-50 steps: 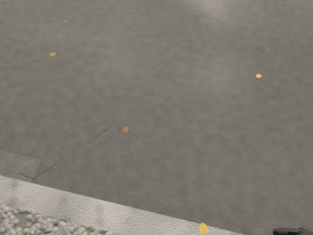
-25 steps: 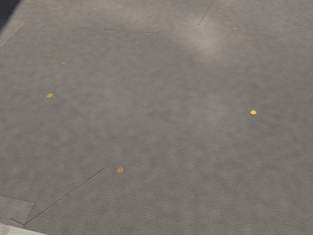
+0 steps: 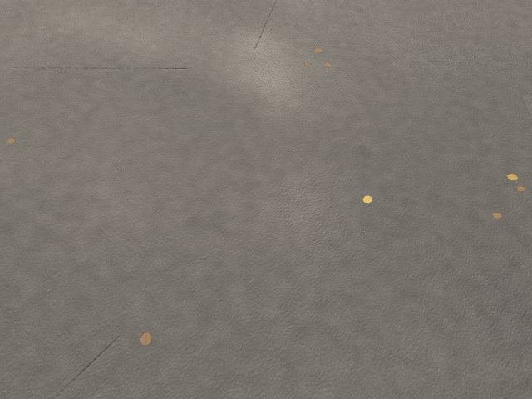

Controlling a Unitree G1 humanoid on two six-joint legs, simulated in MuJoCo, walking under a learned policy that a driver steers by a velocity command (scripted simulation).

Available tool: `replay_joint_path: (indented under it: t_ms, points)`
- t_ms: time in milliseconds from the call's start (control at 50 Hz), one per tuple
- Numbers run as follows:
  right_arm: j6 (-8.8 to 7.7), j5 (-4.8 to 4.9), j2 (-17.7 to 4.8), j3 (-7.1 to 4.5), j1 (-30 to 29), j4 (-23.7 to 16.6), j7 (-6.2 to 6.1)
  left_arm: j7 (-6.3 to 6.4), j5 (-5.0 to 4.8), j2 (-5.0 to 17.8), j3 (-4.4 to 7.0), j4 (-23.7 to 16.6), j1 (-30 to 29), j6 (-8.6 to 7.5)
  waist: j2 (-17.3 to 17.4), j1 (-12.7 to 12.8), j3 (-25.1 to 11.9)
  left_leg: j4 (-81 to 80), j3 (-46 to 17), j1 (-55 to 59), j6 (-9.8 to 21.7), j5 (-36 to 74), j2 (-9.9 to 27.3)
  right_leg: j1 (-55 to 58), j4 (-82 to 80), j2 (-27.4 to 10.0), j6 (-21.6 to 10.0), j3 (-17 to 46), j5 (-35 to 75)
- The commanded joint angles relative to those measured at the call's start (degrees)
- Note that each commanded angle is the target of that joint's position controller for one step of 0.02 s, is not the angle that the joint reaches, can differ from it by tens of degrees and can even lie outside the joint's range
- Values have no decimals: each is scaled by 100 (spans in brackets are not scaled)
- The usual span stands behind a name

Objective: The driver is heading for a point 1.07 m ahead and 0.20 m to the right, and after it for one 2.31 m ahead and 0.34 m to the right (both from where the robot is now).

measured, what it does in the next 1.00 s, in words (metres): walks ahead, turning right: right foot, then left foot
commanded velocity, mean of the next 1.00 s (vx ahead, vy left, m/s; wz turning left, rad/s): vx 0.48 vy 0.00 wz -0.36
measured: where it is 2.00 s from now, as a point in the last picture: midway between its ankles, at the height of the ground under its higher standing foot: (352, 227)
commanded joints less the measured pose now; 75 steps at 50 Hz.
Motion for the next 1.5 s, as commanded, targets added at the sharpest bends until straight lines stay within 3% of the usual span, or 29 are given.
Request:
replay_joint_path:
  t_ms: [20,80,140,200,220,240,260,280,300,380,440,540,660,720,740,760,780,800,860,1020,1140,1180,1220,1240,1260,1280,1300,1340,1500]
  points:
    - [-62,-4,-935,-114,-323,-382,-93,-102,44,-111,-122,-830,-1034,-73,589,-91,616,-813,-376,-395,622,2262,1291,-472,-1088,-149,96,-349,782]
    - [-40,78,-1123,-148,-35,-337,-98,-188,51,-38,-124,-1085,-1399,-61,606,-153,707,-783,-94,-245,616,2602,1472,-152,-1770,-81,-66,-648,910]
    - [48,113,-1304,-208,-57,-413,-101,-269,58,223,3,-1193,-1241,-35,744,180,401,23,242,297,465,4983,1643,353,-1999,234,-444,-887,596]
    - [180,85,-1415,-263,-235,-657,-166,-196,43,868,404,-709,698,78,697,1304,-737,2822,445,-498,202,5952,1437,3071,-2184,746,-941,-880,356]
    - [118,-71,-1061,-154,-85,-821,-136,-28,25,1267,525,-551,1361,182,-363,1358,-1211,4808,451,-2011,-6,2498,942,4660,-2366,-234,-1272,711,-18]
    - [-90,-17,-459,39,287,-1128,-13,-23,99,1532,477,-807,909,105,-1400,701,-2005,6736,-548,-3962,-175,-1481,-271,5848,-3708,-1647,-2447,4443,-1527]
    - [-310,169,-1166,-132,-422,-1240,89,-45,149,1046,368,-824,891,29,-633,1109,-1849,7037,-1456,-4511,-40,-1134,39,5519,-4309,-1605,-2200,4549,-2056]
    - [-388,319,-1217,-146,-812,-1471,113,-47,187,854,304,-787,645,-47,-372,923,-948,6713,-1308,-4725,85,-584,285,4705,-4361,-1420,-1906,3651,-1751]
    - [-403,235,-1089,-116,-837,-1465,57,-77,169,749,274,-803,282,-120,354,589,-420,6147,-1274,-4447,80,-169,555,3719,-4388,-1123,-1723,2899,-874]
    - [-96,-4,-987,-180,-499,-1491,-23,-58,198,609,223,-892,-167,-224,163,111,-222,5097,-1204,-3527,-251,344,875,2172,-4588,-562,-1599,1752,691]
    - [-19,-104,-863,-150,-1186,-1812,-90,63,166,746,267,-774,161,-218,116,294,7,4082,-1107,-3850,-522,1151,789,1898,-4664,-352,-1570,1398,769]
    - [-148,-31,-619,-29,-2090,-2051,12,162,102,764,268,-511,663,-151,-128,754,-20,2055,-948,-3307,-548,2784,459,2027,-4490,-151,-1149,1041,476]
    - [-278,54,-879,-83,-2568,-2348,181,174,120,762,263,-188,1121,-50,-324,901,80,1262,-958,-3515,-181,1820,305,3357,-3771,-723,-1124,1677,1049]
    - [-337,39,-1193,-256,-1403,-2100,141,176,138,694,219,-190,921,19,-432,252,-552,884,-754,-1802,300,1558,170,3422,-2590,-412,-846,1438,2943]
    - [-345,-47,-1504,-342,-375,-1981,100,172,216,486,111,-338,796,1,-52,-219,-1464,1177,-1627,-120,759,1762,1030,2584,-1098,-90,-625,1115,2333]
    - [-262,-36,-1884,-489,337,-1730,113,145,112,81,-14,-326,1615,-84,1580,-39,-2257,948,-4031,2096,1717,657,2202,294,956,848,-117,500,-607]
    - [-226,134,-1354,-365,438,-1652,162,154,61,429,16,-301,1465,-143,1547,-182,-2013,306,-4949,2090,1667,-436,2373,-597,1569,753,-95,791,-2193]
    - [-187,157,-1053,-271,65,-1710,137,140,-5,772,111,-400,839,-163,1022,-219,-1083,186,-4209,1356,1394,-759,2188,-994,1835,441,-113,755,-1753]
    - [-112,-4,-761,-128,-671,-1818,118,106,178,576,107,-558,239,-188,576,213,-70,-306,-2789,-488,1152,590,1531,-555,1003,-192,-54,309,-753]
    - [-85,133,-1130,-219,-441,-1539,63,60,205,61,-79,-756,-555,-206,606,124,86,-749,-1281,-1117,1059,2186,1051,14,-1512,-244,203,-169,974]
    - [67,208,-1282,-253,109,-1226,34,-96,114,210,-30,-1032,-1369,-282,646,-62,224,-405,-1371,-294,860,2130,1445,181,-2598,-26,-31,-164,1145]
    - [135,198,-1366,-285,76,-1190,6,-124,127,340,26,-1013,-1194,-298,704,124,103,-39,-1377,-12,743,2759,1532,547,-2763,76,-193,-237,733]
    - [184,170,-1280,-232,8,-1214,-7,-58,177,714,238,-697,24,-308,582,801,-663,1495,-1128,-458,499,3892,1112,2506,-2982,222,-478,-373,758]
    - [166,19,-943,-89,-1,-1402,-11,15,265,1167,360,-540,1095,-288,-69,1189,-1600,3298,-898,-1643,280,2355,729,4303,-2735,-888,-845,769,995]
    - [51,93,-285,104,826,-1461,19,0,292,1532,421,-450,1279,-247,-1612,791,-2334,5178,-874,-3761,-45,-1414,-192,5951,-3342,-2151,-1709,3321,-83]
    - [-16,234,-956,-54,502,-1343,35,6,232,937,298,-459,1317,-228,-940,1067,-2090,5831,-1496,-4374,-37,-1519,57,5666,-3752,-2031,-1596,3621,-956]
    - [-41,332,-1216,-151,-63,-1511,43,30,203,731,217,-448,963,-238,-615,1031,-1201,5887,-1403,-4660,-3,-984,303,4933,-3862,-1850,-1330,2675,-800]
    - [12,208,-1081,-171,-455,-1582,5,8,250,438,126,-439,286,-276,-243,682,-450,5376,-1263,-4286,-70,-161,695,3579,-4228,-1392,-1111,1534,70]
    - [302,142,-613,-169,-704,-1771,30,96,322,527,216,-55,-107,-431,-90,290,175,3842,-1221,-3995,-276,1490,778,2712,-4838,-1016,-966,-583,2404]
